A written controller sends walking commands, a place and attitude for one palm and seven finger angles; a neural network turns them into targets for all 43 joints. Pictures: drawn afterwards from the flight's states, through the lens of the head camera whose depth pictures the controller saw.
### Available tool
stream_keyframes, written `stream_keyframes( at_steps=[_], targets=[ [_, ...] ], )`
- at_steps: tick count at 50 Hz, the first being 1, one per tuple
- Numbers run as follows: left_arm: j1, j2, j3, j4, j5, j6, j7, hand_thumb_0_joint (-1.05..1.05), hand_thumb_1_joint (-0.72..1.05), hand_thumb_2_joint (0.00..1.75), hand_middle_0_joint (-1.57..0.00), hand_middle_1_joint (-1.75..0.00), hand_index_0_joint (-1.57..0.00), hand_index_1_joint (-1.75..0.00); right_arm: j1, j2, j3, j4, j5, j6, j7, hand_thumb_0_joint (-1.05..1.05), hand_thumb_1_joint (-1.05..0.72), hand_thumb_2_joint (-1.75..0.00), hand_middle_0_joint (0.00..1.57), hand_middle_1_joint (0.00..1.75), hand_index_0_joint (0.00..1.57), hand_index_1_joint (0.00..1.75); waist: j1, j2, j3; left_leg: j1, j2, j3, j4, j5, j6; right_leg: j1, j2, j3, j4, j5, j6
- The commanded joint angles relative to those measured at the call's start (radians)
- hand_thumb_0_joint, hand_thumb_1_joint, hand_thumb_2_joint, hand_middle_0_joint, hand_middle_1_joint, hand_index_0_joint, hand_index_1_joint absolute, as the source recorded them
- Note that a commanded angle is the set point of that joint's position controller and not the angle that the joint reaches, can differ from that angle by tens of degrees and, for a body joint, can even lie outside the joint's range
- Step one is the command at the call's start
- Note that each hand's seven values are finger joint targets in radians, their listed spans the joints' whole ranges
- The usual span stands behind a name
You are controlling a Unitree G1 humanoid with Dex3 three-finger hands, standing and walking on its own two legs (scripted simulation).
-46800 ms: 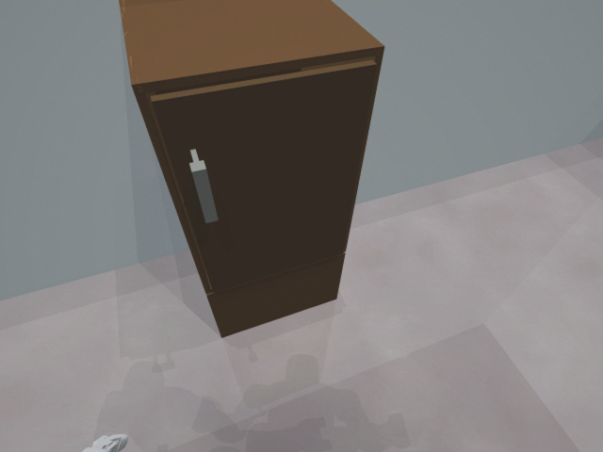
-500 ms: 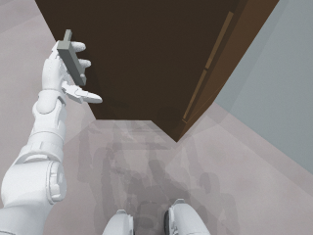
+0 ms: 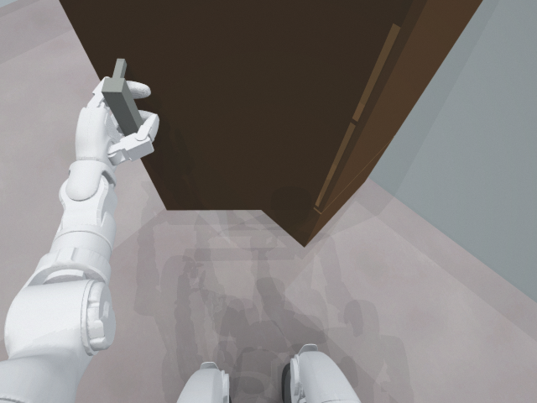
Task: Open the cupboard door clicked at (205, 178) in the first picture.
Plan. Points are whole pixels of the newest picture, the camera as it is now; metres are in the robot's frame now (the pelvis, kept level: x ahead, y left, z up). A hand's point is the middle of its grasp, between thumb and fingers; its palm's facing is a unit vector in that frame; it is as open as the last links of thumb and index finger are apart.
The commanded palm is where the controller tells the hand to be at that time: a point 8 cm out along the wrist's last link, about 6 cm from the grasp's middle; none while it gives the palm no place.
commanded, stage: close the thumb around the handle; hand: left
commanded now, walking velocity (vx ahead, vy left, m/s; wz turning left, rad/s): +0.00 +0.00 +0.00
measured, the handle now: (132, 108) +0.54 +0.18 +0.06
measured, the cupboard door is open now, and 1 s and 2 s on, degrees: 45 71 87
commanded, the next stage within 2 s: pull the door open along its arc in 0.14 s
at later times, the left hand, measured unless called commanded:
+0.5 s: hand (142, 144) +0.47 +0.16 +0.06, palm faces -0.06 -1.00 -0.02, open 6.0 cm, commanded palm +0.42 +0.21 +0.06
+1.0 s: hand (180, 235) +0.33 +0.10 +0.06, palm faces +0.26 -0.96 +0.05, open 6.3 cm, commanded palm +0.28 +0.16 +0.06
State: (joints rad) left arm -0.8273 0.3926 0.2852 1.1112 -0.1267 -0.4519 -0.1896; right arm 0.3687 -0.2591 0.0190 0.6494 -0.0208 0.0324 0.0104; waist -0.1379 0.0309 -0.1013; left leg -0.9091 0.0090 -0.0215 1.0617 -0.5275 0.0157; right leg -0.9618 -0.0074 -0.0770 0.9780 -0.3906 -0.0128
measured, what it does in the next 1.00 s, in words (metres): stands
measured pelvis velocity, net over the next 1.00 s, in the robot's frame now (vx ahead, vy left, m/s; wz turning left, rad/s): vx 0.01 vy -0.01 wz -0.01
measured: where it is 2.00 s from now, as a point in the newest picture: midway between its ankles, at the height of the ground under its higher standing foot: outside the picture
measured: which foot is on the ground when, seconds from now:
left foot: down 0.00-1.00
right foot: down 0.00-1.00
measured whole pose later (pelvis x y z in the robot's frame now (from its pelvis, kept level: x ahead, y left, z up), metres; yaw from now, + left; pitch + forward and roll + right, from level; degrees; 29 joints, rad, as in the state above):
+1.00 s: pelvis +0.01 -0.01 +0.01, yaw +0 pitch +15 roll +0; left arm -0.02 -0.03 -0.02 0.26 -0.03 -0.39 0.29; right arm 0.20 -0.19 0.00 0.51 -0.04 0.00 0.04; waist -0.01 0.02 -0.13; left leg -0.72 0.00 0.01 0.98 -0.52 0.01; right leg -0.81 -0.01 -0.04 0.96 -0.41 -0.02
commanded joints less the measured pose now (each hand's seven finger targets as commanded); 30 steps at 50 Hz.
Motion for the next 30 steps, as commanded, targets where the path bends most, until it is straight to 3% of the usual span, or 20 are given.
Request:
stream_keyframes(
  at_steps=[1,3,4,6,10,12,13,15,17,21,23,24,30],
  targets=[
    [-0.52,0.128,-0.027,-0.223,0.011,-0.091,-0.036,0.0,0.9,0.9,-0.4,-1.35,-0.4,-1.35,0.16,-0.171,-0.057,-0.042,0.004,-0.017,-0.016,0.0,-0.9,-0.9,0.2,0.3,0.2,0.3,-0.061,0.095,-0.481,0.282,-0.005,-0.04,-0.112,0.453,-0.008,0.246,0.037,0.036,-0.062,0.318,-0.015],
    [-0.531,0.137,-0.02,-0.219,0.009,-0.086,-0.039,0.0,0.9,0.9,-0.4,-1.35,-0.4,-1.35,0.159,-0.172,-0.057,-0.041,0.004,-0.018,-0.017,0.0,-0.9,-0.9,0.2,0.3,0.2,0.3,-0.064,0.1,-0.484,0.268,-0.007,-0.036,-0.106,0.431,-0.005,0.244,0.035,0.04,-0.066,0.309,-0.013],
    [-0.533,0.17,0.003,-0.22,0.012,-0.086,-0.039,0.0,0.9,0.9,-0.4,-1.35,-0.4,-1.35,0.162,-0.176,-0.058,-0.041,0.003,-0.018,-0.02,0.0,-0.9,-0.9,0.2,0.3,0.2,0.3,-0.058,0.096,-0.494,0.264,-0.007,-0.039,-0.106,0.436,-0.007,0.253,0.033,0.04,-0.06,0.313,-0.015],
    [-0.54,0.155,-0.007,-0.245,0.01,-0.09,-0.041,0.0,0.9,0.9,-0.4,-1.35,-0.4,-1.35,0.167,-0.174,-0.06,-0.044,0.001,-0.02,-0.019,0.0,-0.9,-0.9,0.2,0.3,0.2,0.3,-0.055,0.123,-0.537,0.303,-0.006,-0.044,-0.1,0.486,-0.01,0.25,0.035,0.037,-0.052,0.337,-0.016],
    [-0.52,0.143,-0.014,-0.236,0.002,-0.081,-0.049,0.0,0.9,0.9,-0.4,-1.35,-0.4,-1.35,0.163,-0.175,-0.058,-0.053,0.002,-0.019,-0.018,0.0,-0.9,-0.9,0.2,0.3,0.2,0.3,-0.059,0.105,-0.524,0.291,-0.005,-0.04,-0.097,0.487,-0.007,0.254,0.037,0.037,-0.055,0.341,-0.016],
    [-0.526,0.188,0.017,-0.233,0.004,-0.078,-0.049,0.0,0.9,0.9,-0.4,-1.35,-0.4,-1.35,0.16,-0.178,-0.057,-0.048,0.004,-0.017,-0.019,0.0,-0.9,-0.9,0.2,0.3,0.2,0.3,-0.051,0.102,-0.529,0.267,-0.007,-0.036,-0.1,0.449,-0.006,0.273,0.035,0.044,-0.059,0.333,-0.014],
    [-0.498,0.25,0.066,-0.219,0.009,-0.077,-0.05,0.0,0.9,0.9,-0.4,-1.35,-0.4,-1.35,0.165,-0.183,-0.056,-0.051,0.005,-0.015,-0.023,0.0,-0.9,-0.9,0.2,0.3,0.2,0.3,-0.039,0.069,-0.528,0.241,-0.007,-0.034,-0.103,0.442,-0.003,0.302,0.035,0.047,-0.058,0.34,-0.014],
    [-0.403,0.317,0.125,-0.22,0.009,-0.076,-0.06,0.0,0.9,0.9,-0.4,-1.35,-0.4,-1.35,0.161,-0.184,-0.051,-0.078,0.008,-0.011,-0.026,0.0,-0.9,-0.9,0.2,0.3,0.2,0.3,-0.002,0.078,-0.538,0.205,-0.014,-0.019,-0.112,0.445,0.002,0.365,0.035,0.055,-0.053,0.37,-0.019],
    [-0.348,0.263,0.092,-0.253,0.0,-0.074,-0.078,0.0,0.9,0.9,-0.4,-1.35,-0.4,-1.35,0.144,-0.171,-0.05,-0.094,0.013,-0.008,-0.023,0.0,-0.9,-0.9,0.2,0.3,0.2,0.3,0.006,0.089,-0.547,0.22,-0.013,-0.008,-0.119,0.461,0.001,0.379,0.031,0.056,-0.058,0.391,-0.015],
    [-0.209,0.261,0.107,-0.328,-0.022,-0.065,-0.088,0.0,0.9,0.9,-0.4,-1.35,-0.4,-1.35,0.132,-0.171,-0.055,-0.131,0.02,-0.003,-0.019,0.0,-0.9,-0.9,0.2,0.3,0.2,0.3,0.037,0.081,-0.552,0.243,-0.007,-0.002,-0.138,0.503,-0.001,0.409,0.036,0.052,-0.065,0.413,-0.017],
    [-0.125,0.225,0.092,-0.385,-0.04,-0.053,-0.089,0.0,0.9,0.9,-0.4,-1.35,-0.4,-1.35,0.12,-0.165,-0.059,-0.148,0.026,-0.002,-0.015,0.0,-0.9,-0.9,0.2,0.3,0.2,0.3,0.045,0.052,-0.533,0.224,-0.009,0.013,-0.153,0.49,0.004,0.453,0.035,0.056,-0.081,0.436,-0.014],
    [-0.072,0.212,0.092,-0.4,-0.047,-0.046,-0.088,0.0,0.9,0.9,-0.4,-1.35,-0.4,-1.35,0.114,-0.164,-0.06,-0.16,0.029,-0.002,-0.014,0.0,-0.9,-0.9,0.2,0.3,0.2,0.3,0.053,0.018,-0.519,0.204,-0.011,0.019,-0.164,0.466,0.006,0.476,0.035,0.058,-0.089,0.432,-0.014],
    [0.257,0.14,0.074,-0.606,-0.088,-0.033,-0.08,0.0,0.9,0.9,-0.4,-1.35,-0.4,-1.35,0.063,-0.149,-0.068,-0.221,0.041,-0.012,-0.008,0.0,-0.9,-0.9,0.2,0.3,0.2,0.3,0.107,0.009,-0.48,0.204,-0.011,0.04,-0.205,0.517,0.01,0.553,0.027,0.058,-0.099,0.485,-0.02]
  ],
)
